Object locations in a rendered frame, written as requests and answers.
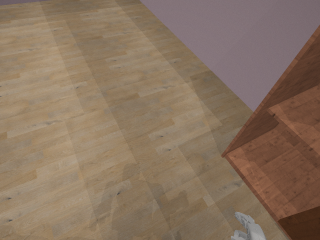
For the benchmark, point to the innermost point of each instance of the robot right hand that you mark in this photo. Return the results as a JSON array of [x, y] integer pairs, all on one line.
[[254, 231]]

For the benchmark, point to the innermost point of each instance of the wardrobe door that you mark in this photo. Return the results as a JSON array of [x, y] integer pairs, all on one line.
[[303, 226]]

